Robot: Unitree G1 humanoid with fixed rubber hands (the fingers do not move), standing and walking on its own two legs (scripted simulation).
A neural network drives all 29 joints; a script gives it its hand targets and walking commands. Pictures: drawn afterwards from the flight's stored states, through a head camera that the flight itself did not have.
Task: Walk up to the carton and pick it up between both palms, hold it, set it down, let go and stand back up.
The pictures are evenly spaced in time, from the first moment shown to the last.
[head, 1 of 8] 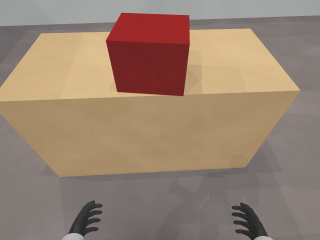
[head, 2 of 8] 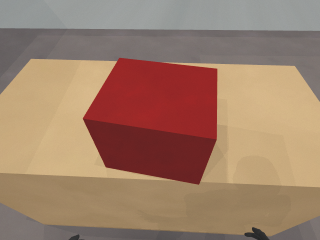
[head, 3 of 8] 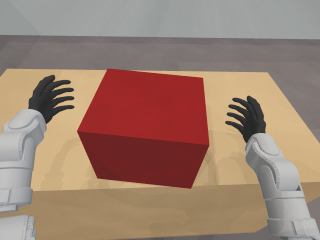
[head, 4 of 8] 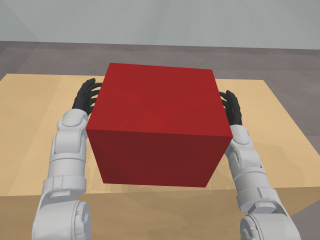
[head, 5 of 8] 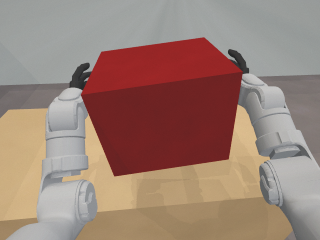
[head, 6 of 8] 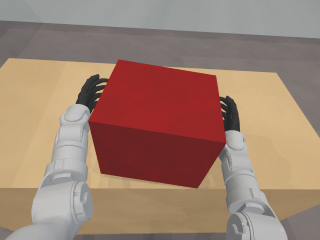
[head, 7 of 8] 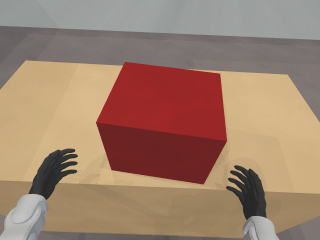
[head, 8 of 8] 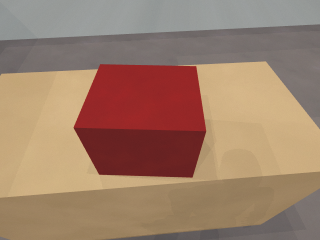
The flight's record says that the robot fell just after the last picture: no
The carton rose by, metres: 0.21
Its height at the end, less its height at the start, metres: +0.00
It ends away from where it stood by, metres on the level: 0.02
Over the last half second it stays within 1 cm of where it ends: yes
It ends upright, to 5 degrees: yes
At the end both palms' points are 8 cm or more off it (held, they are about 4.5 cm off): yes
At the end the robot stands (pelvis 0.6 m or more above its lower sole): yes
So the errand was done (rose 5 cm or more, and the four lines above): yes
